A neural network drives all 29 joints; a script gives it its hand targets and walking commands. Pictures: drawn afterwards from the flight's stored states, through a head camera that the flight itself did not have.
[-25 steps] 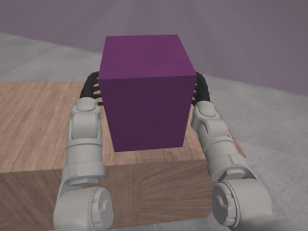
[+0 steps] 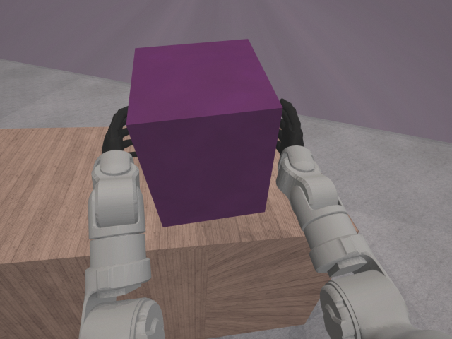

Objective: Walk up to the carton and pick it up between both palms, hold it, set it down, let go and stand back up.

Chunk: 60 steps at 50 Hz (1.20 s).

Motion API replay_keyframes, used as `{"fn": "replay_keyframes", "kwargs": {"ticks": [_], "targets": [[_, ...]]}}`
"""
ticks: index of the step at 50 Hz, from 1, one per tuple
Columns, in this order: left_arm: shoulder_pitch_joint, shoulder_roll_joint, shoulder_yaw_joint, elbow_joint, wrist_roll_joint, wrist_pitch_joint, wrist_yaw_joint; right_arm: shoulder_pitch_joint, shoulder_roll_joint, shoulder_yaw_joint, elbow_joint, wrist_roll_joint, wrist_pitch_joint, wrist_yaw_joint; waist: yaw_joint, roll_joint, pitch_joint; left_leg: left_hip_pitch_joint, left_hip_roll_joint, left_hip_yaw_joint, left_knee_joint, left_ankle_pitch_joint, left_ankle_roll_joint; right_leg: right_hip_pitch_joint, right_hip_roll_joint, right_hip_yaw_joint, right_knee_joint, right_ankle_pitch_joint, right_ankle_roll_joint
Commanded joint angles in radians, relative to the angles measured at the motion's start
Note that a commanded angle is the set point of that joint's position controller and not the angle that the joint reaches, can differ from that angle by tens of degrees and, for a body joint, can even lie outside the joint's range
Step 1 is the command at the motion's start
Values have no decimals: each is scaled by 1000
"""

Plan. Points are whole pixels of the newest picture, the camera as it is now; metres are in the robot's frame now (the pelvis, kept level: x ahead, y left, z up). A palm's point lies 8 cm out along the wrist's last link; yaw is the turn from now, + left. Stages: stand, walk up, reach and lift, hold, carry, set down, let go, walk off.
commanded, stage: hold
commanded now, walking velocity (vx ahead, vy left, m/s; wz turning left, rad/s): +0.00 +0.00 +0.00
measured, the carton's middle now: (204, 135) +0.42 +0.01 +0.19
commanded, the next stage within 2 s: none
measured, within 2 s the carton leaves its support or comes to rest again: neither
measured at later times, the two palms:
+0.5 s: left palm (124, 156) +0.35 +0.14 +0.21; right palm (297, 148) +0.35 -0.14 +0.21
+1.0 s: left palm (118, 162) +0.34 +0.15 +0.20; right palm (291, 151) +0.35 -0.14 +0.20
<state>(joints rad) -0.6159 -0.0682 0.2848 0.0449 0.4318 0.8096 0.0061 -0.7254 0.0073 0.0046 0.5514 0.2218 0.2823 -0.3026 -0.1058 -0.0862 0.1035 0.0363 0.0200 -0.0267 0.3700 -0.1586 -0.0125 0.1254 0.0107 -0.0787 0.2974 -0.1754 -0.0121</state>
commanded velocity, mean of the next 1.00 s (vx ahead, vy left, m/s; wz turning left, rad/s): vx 0.00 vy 0.00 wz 0.00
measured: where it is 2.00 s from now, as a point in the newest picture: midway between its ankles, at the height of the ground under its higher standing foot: outside the picture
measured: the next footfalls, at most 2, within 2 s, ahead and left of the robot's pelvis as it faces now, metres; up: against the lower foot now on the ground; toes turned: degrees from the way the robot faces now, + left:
none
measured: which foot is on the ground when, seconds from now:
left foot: down 0.00-1.00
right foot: down 0.00-1.00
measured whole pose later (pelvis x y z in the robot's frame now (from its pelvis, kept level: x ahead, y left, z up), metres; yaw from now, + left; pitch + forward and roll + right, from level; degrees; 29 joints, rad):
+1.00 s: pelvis -0.01 -0.01 +0.00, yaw +1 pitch -14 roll +0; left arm -0.63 -0.06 0.30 0.05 0.45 0.84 -0.04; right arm -0.72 0.06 -0.07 0.53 0.13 0.30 -0.28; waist -0.10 -0.10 0.13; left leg 0.03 0.02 -0.02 0.34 -0.13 -0.02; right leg 0.10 0.00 -0.10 0.33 -0.18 -0.02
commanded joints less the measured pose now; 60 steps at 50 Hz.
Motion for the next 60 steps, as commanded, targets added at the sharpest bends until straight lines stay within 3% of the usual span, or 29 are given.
{"fn": "replay_keyframes", "kwargs": {"ticks": [1, 4, 9, 14, 19, 26, 38, 47, 60], "targets": [[-741, -450, -408, -126, -140, -41, -208, -772, 426, 240, -294, 30, -15, 187, -25, 148, -327, 51, -31, 81, -102, 216, -12, 26, 40, -40, -41, 36, 37], [-784, -466, -411, -115, -138, -46, -227, -810, 439, 192, -290, -11, -20, 212, -29, 149, -317, -20, -26, 93, -152, 101, -1, 48, 40, -37, -22, -6, 30], [-887, -475, -460, -150, -200, -82, -206, -906, 489, 198, -332, -31, -50, 226, -22, 139, -484, 92, -30, 83, -92, 154, 8, -23, 37, -42, -29, 22, 34], [-891, -432, -380, -68, -183, -88, -200, -923, 513, 188, -268, -70, -51, 230, 14, 91, -476, 34, -42, 91, -116, 39, 54, -24, 18, -34, -42, -33, 45], [-907, -412, -344, -47, -177, -89, -205, -947, 534, 187, -254, -72, -61, 225, 32, 84, -526, 52, -53, 92, -95, 68, 69, -13, 5, -29, -47, -3, 57], [-891, -400, -330, -41, -159, -85, -223, -910, 526, 196, -238, -55, -58, 200, 17, 97, -506, 75, -65, 90, -78, 108, 59, 6, -4, -30, -46, 85, 78], [-858, -426, -422, -138, -179, -86, -234, -844, 495, 227, -310, -23, -55, 185, -34, 148, -483, 125, -57, 76, -53, 222, 13, 12, 7, -46, -28, 159, 77], [-833, -438, -439, -173, -181, -79, -216, -842, 476, 245, -339, -14, -57, 201, -20, 154, -481, 127, -42, 77, -62, 238, 6, 8, 26, -51, -20, 111, 54], [-834, -430, -405, -148, -174, -72, -204, -856, 485, 238, -307, -27, -62, 213, 4, 120, -488, 113, -41, 90, -76, 188, 27, -1, 27, -43, -33, 78, 47]]}}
